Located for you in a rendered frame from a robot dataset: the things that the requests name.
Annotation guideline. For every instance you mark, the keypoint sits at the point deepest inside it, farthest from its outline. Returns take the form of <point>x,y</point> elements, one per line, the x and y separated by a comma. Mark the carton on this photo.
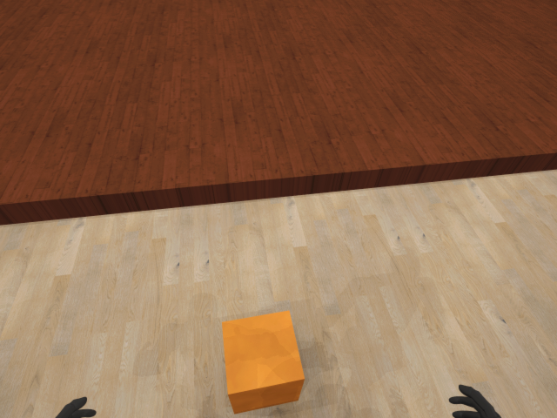
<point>262,362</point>

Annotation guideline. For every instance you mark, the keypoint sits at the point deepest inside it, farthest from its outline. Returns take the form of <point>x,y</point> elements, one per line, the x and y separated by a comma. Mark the right robot hand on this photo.
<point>475,400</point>

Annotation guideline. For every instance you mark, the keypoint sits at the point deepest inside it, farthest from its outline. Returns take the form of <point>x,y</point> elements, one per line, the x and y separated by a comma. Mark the left robot hand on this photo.
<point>72,410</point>

